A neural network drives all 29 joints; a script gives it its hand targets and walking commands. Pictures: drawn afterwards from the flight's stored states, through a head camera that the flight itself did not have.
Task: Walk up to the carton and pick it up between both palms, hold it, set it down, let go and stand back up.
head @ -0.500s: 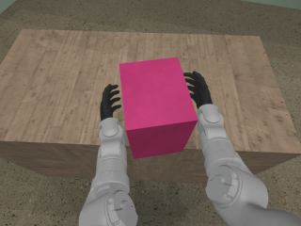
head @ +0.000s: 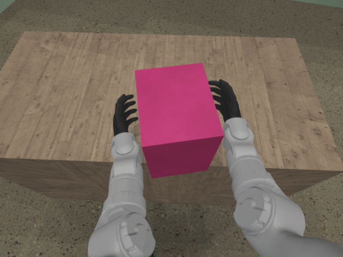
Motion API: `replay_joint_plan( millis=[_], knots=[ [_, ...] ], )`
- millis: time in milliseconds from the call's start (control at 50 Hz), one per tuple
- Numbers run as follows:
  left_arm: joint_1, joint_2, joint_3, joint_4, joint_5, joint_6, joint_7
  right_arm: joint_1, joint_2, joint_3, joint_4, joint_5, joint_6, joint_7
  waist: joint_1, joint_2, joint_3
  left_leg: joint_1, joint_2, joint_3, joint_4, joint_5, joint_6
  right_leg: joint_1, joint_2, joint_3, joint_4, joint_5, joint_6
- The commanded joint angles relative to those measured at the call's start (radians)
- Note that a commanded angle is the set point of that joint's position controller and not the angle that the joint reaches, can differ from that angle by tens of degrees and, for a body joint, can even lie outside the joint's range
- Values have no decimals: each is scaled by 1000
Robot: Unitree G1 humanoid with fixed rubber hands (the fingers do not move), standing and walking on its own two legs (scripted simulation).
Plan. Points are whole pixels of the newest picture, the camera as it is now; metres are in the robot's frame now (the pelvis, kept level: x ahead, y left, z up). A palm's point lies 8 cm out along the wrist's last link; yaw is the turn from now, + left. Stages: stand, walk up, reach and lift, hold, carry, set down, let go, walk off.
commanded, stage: reach and lift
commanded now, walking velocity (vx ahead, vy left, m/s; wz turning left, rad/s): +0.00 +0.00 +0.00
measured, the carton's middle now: (174, 125) +0.44 +0.05 -0.03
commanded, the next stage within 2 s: none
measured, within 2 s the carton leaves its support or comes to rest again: leaves its support in 0.66 s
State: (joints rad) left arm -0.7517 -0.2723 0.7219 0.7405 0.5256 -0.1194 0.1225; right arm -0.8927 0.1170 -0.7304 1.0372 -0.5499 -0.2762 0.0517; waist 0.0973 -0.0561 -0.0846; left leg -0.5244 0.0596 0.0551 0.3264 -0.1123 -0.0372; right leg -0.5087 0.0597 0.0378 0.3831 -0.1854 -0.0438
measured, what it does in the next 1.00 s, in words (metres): stands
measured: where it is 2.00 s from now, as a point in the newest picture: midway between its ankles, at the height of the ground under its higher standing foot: outside the picture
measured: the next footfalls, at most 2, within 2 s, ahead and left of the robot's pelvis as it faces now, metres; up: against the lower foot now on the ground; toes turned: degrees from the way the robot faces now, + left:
none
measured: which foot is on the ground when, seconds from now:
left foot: down 0.00-1.00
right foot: down 0.00-1.00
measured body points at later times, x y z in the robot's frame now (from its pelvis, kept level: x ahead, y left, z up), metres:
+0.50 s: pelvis +0.00 +0.00 +0.00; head +0.10 +0.02 +0.44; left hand +0.40 +0.18 +0.02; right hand +0.46 -0.07 +0.04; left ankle +0.00 +0.15 -0.74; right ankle -0.02 -0.09 -0.74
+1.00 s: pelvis -0.01 +0.01 +0.00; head +0.08 +0.03 +0.44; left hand +0.39 +0.19 +0.02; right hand +0.45 -0.06 +0.05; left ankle +0.00 +0.15 -0.74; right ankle -0.02 -0.09 -0.74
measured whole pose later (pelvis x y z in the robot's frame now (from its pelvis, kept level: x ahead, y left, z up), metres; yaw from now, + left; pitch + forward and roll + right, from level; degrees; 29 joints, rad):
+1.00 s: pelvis -0.01 +0.01 +0.00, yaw +0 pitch +18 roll +0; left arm -0.72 -0.24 0.70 0.78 0.47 -0.16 0.13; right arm -0.89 0.10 -0.67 1.11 -0.51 -0.31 0.02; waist 0.09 -0.07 -0.12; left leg -0.55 0.06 0.06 0.34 -0.11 -0.03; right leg -0.53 0.06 0.04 0.38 -0.17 -0.04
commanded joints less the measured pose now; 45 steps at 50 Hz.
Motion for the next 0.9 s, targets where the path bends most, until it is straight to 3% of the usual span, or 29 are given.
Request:
replay_joint_plan(
  millis=[0,260,300,320,420,440,500,700,720,760,820,880],
  knots=[
    [-443,-336,-240,27,19,-11,-56,-382,411,202,75,-63,0,107,45,-12,-630,273,-28,113,71,421,55,318,-37,-100,32,501,74],
    [-422,-361,-262,11,14,-24,-43,-391,422,221,87,-51,-37,109,43,-1,-646,289,-20,107,107,534,47,299,-28,-106,47,556,67],
    [-433,-345,-246,10,7,-28,-48,-393,440,241,80,-46,-34,107,45,-30,-643,219,-29,117,93,481,59,366,-39,-93,58,597,76],
    [-442,-351,-254,6,5,-30,-47,-403,426,235,85,-45,-37,110,44,-14,-644,219,-27,113,81,458,53,370,-38,-96,67,601,76],
    [-468,-354,-261,8,-6,-54,-52,-412,431,252,96,-50,-66,99,39,-22,-669,212,-25,116,84,468,55,383,-40,-102,82,634,83],
    [-471,-337,-240,22,3,-63,-53,-407,438,261,101,-48,-69,96,55,-34,-664,193,-29,124,85,453,60,402,-44,-94,79,629,82],
    [-479,-344,-249,10,2,-82,-51,-413,430,272,94,-46,-86,92,52,-17,-685,205,-28,128,81,475,53,424,-42,-97,88,669,80],
    [-511,-326,-255,34,-17,-95,-63,-430,426,280,101,-41,-91,71,39,-33,-698,117,-44,140,47,333,62,476,-50,-80,78,619,79],
    [-488,-313,-254,48,-19,-92,-65,-403,428,291,115,-34,-84,68,38,-42,-673,129,-47,139,50,340,64,487,-49,-75,76,624,81],
    [-505,-321,-265,30,-13,-83,-60,-400,418,273,127,-30,-73,69,28,-1,-688,178,-42,137,42,344,50,437,-40,-92,60,563,71],
    [-540,-315,-266,32,-29,-76,-56,-428,411,259,113,-29,-68,70,33,-6,-707,208,-39,136,61,359,46,383,-34,-98,46,506,64],
    [-533,-318,-284,7,-29,-78,-51,-426,414,278,100,-19,-72,70,36,2,-732,236,-42,135,74,398,40,386,-32,-101,44,531,63]
  ],
)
